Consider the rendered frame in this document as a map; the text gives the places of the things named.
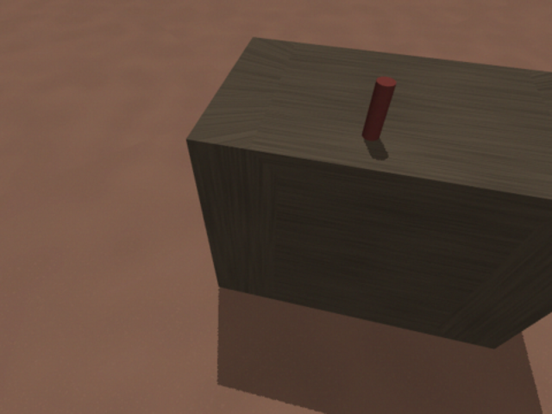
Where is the can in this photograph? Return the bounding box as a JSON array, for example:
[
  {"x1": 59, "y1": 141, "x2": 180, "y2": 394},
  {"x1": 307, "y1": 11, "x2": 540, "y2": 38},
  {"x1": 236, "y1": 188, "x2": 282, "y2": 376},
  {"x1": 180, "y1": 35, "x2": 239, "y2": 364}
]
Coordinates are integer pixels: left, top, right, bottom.
[{"x1": 362, "y1": 77, "x2": 397, "y2": 141}]

